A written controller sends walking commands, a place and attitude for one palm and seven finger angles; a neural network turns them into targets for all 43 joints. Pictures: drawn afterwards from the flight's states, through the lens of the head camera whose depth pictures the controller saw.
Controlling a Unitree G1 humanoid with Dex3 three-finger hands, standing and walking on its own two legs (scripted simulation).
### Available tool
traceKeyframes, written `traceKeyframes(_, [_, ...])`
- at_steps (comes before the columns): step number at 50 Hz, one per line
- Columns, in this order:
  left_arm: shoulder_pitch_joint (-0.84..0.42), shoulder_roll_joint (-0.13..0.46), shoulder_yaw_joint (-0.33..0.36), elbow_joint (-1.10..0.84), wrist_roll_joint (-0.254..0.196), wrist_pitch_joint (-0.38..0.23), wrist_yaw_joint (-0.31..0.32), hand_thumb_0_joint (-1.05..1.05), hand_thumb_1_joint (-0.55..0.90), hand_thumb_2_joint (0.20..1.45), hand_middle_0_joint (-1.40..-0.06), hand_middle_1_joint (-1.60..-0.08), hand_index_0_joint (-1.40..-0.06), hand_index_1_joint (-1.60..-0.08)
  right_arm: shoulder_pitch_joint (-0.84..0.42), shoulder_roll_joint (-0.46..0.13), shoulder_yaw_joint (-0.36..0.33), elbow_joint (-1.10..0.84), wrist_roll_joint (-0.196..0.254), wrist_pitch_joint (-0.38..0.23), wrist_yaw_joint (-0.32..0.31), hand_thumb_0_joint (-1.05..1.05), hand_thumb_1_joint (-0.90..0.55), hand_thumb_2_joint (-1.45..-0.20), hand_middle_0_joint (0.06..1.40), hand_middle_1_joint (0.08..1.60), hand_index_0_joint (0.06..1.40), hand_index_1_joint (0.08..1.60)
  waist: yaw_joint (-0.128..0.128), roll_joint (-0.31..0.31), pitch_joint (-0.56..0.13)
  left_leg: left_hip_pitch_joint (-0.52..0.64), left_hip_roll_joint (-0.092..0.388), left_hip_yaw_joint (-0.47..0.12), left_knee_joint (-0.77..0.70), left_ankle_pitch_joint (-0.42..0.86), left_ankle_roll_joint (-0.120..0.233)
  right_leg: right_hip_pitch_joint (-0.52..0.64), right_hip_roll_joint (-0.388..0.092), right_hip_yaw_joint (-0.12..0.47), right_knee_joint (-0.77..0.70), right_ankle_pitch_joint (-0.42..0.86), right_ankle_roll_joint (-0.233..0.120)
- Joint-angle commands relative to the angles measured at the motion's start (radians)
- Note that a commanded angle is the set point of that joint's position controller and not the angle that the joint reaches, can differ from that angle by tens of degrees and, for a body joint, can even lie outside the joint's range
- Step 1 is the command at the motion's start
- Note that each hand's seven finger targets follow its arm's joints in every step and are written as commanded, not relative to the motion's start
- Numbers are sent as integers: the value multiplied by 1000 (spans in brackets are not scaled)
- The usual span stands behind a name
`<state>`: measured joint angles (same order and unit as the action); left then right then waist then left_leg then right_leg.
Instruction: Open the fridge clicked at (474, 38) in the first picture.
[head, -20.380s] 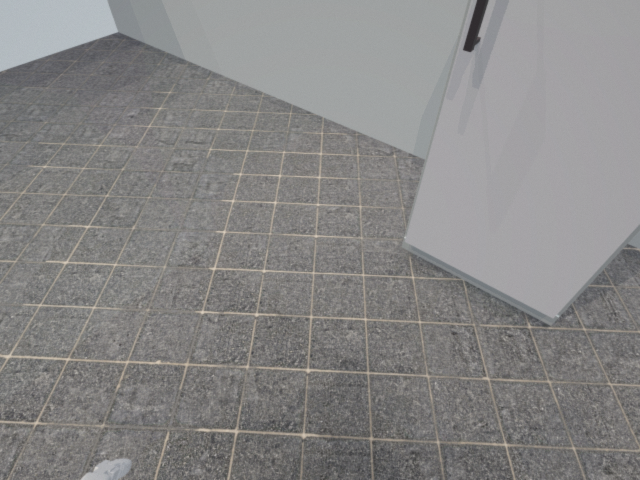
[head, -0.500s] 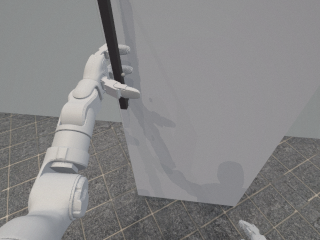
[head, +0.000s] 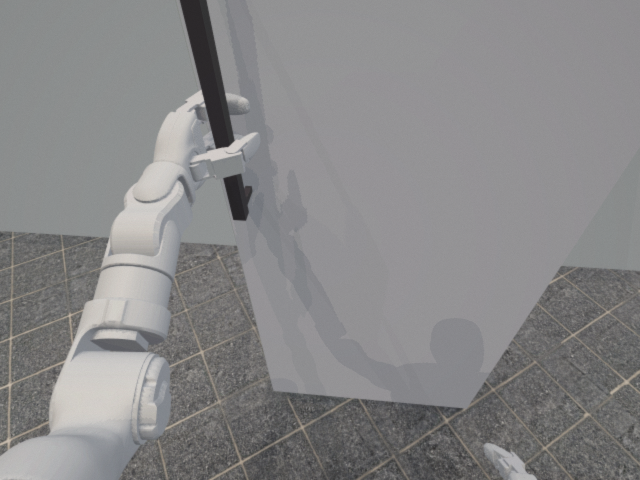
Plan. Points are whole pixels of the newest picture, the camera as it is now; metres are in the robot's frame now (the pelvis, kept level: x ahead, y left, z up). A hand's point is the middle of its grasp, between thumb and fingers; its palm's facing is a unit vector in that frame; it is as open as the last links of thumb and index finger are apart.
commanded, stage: grip the handle and tug to test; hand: left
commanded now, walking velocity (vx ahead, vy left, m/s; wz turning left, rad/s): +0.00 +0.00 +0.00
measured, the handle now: (221, 93) +0.49 +0.14 +0.27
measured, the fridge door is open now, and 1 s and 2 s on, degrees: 0 0 7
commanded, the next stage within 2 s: pull the door a little, standing still in 0.82 s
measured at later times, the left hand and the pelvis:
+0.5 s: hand (234, 151) +0.43 +0.12 +0.22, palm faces -0.05 -1.00 +0.00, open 5.4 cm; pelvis +0.00 +0.00 +0.00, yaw +0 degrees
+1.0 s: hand (235, 155) +0.42 +0.12 +0.22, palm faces -0.05 -1.00 -0.02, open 5.7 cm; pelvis +0.03 +0.00 +0.00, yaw -1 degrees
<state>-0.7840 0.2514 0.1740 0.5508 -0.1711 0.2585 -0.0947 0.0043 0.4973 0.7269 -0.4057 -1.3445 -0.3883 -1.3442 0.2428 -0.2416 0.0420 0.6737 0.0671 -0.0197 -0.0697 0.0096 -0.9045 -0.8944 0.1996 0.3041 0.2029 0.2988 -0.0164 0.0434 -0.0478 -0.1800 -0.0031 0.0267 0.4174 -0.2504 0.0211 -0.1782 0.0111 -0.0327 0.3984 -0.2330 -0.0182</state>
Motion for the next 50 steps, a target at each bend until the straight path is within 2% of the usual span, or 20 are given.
traceKeyframes(1, [-502,154,24,-228,-15,-49,-11,0,900,900,-450,-1400,-450,-1400,-100,-120,-36,-148,-2,-44,-10,0,-900,-900,200,300,200,300,7,-81,-278,119,0,-27,-14,319,25,72,3,-4,-20,338,-13])
traceKeyframes(7, [-530,166,34,-239,-13,-41,-3,0,900,900,-450,-1400,-450,-1400,-100,-118,-33,-148,-4,-40,-12,0,-900,-900,200,300,200,300,3,-50,-288,123,-2,-28,-12,322,26,66,0,1,-19,339,-14])
traceKeyframes(11, [-493,204,66,-212,-8,-39,-2,0,900,900,-450,-1400,-450,-1400,-99,-121,-36,-147,-5,-31,-15,0,-900,-900,200,300,200,300,12,-97,-295,112,-2,-26,-12,320,27,87,-1,1,-19,342,-13])
traceKeyframes(14, [-523,148,22,-264,-9,-44,-5,0,900,900,-450,-1400,-450,-1400,-108,-110,-33,-157,-3,-36,-10,0,-900,-900,200,300,200,300,6,-39,-314,141,-3,-26,-3,353,24,74,-1,1,-9,367,-17])
traceKeyframes(17, [-550,133,1,-255,-7,-42,1,0,900,900,-450,-1400,-450,-1400,-103,-112,-31,-149,-4,-33,-10,0,-900,-900,200,300,200,300,-6,-38,-288,141,0,-31,-5,346,22,54,1,-2,-15,351,-16])
traceKeyframes(21, [-481,187,58,-217,-8,-35,0,0,900,900,-450,-1400,-450,-1400,-104,-118,-35,-152,-7,-27,-12,0,-900,-900,200,300,200,300,14,-87,-294,120,-2,-26,-8,336,27,84,0,0,-16,355,-14])
traceKeyframes(22, [-509,176,42,-254,-9,-41,-4,0,900,900,-450,-1400,-450,-1400,-109,-116,-32,-154,-5,-27,-12,0,-900,-900,200,300,200,300,7,-76,-304,125,-3,-25,-9,338,28,86,-2,2,-16,364,-14])
traceKeyframes(26, [-400,171,59,-288,-16,-37,-11,0,900,900,-450,-1400,-450,-1400,-126,-113,-33,-175,-5,-24,-6,0,-900,-900,200,300,200,300,34,-66,-323,134,-4,-20,-7,379,24,119,-1,-1,-5,404,-17])
traceKeyframes(28, [-395,172,57,-343,-20,-34,-13,0,900,900,-450,-1400,-450,-1400,-135,-110,-31,-183,-2,-21,-2,0,-900,-900,200,300,200,300,34,-53,-329,135,-1,-19,-9,387,22,130,-2,1,-5,415,-18])
traceKeyframes(29, [-376,150,47,-343,-24,-26,-16,0,900,900,-450,-1400,-450,-1400,-139,-108,-30,-187,-2,-20,-1,0,-900,-900,200,300,200,300,33,-64,-307,131,0,-18,-10,388,23,122,0,-3,-5,420,-17])
traceKeyframes(31, [-321,187,81,-378,-22,-22,-13,0,900,900,-450,-1400,-450,-1400,-145,-115,-35,-198,-4,-15,0,0,-900,-900,200,300,200,300,50,-74,-327,135,2,-18,-13,408,22,149,0,-3,-4,427,-18])
traceKeyframes(33, [-324,155,54,-460,-24,-13,-14,0,900,900,-450,-1400,-450,-1400,-161,-109,-33,-210,-2,-14,5,0,-900,-900,200,300,200,300,45,-46,-340,154,2,-15,-11,441,20,153,-1,-2,2,461,-19])
traceKeyframes(36, [-217,128,45,-515,-29,9,-13,0,900,900,-450,-1400,-450,-1400,-172,-108,-36,-225,-2,-6,11,0,-900,-900,200,300,200,300,60,-52,-350,170,6,-12,-4,512,15,172,1,-8,11,514,-18])
traceKeyframes(41, [-135,162,74,-601,-28,59,-16,0,900,900,-450,-1400,-450,-1400,-191,-113,-37,-234,-2,13,14,0,-900,-900,200,300,200,300,68,-68,-348,164,7,-4,-4,542,16,199,-1,-6,16,566,-15])
traceKeyframes(44, [-135,105,28,-674,-29,88,-12,0,900,900,-450,-1400,-450,-1400,-199,-99,-34,-236,-1,15,19,0,-900,-900,200,300,200,300,58,-20,-356,202,9,-5,13,624,13,179,0,-7,23,611,-12])
traceKeyframes(45, [-145,101,21,-688,-27,96,-9,0,900,900,-450,-1400,-450,-1400,-196,-100,-36,-231,-2,16,21,0,-900,-900,200,300,200,300,53,-31,-358,209,12,-10,15,638,9,174,1,-10,24,611,-12])
traceKeyframes(46, [-103,110,37,-687,-28,103,-5,0,900,900,-450,-1400,-450,-1400,-198,-102,-38,-236,-4,18,21,0,-900,-900,200,300,200,300,64,-38,-359,213,11,-7,18,649,10,180,2,-10,23,619,-11])
traceKeyframes(48, [-229,114,15,-664,-22,117,2,0,900,900,-450,-1400,-450,-1400,-191,-105,-36,-211,-4,21,16,0,-900,-900,200,300,200,300,35,-49,-337,210,10,-12,21,629,12,152,4,-9,20,614,-10])
traceKeyframes(49, [-235,148,47,-625,-18,128,6,0,900,900,-450,-1400,-450,-1400,-182,-108,-36,-203,-7,25,12,0,-900,-900,200,300,200,300,37,-63,-327,200,7,-11,20,610,13,147,6,-9,17,609,-10])
traceKeyframes(50, [-221,138,43,-645,-17,132,6,0,900,900,-450,-1400,-450,-1400,-186,-106,-34,-208,-8,26,13,0,-900,-900,200,300,200,300,42,-44,-343,201,4,-10,17,619,13,162,3,-8,22,620,-12])
